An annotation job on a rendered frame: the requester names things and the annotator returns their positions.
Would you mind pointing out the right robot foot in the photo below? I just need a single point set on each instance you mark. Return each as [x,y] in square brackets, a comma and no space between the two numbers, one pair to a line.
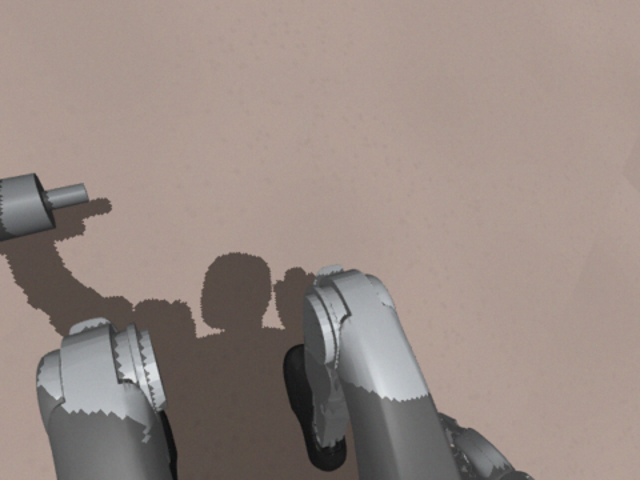
[301,400]

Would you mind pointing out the left robot foot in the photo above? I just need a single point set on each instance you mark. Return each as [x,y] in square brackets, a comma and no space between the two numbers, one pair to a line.
[170,444]

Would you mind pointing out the right robot hand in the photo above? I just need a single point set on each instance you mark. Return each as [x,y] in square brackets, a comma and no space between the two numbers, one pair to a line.
[476,457]

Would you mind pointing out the bottle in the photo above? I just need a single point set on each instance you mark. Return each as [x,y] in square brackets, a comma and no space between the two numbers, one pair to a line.
[25,208]

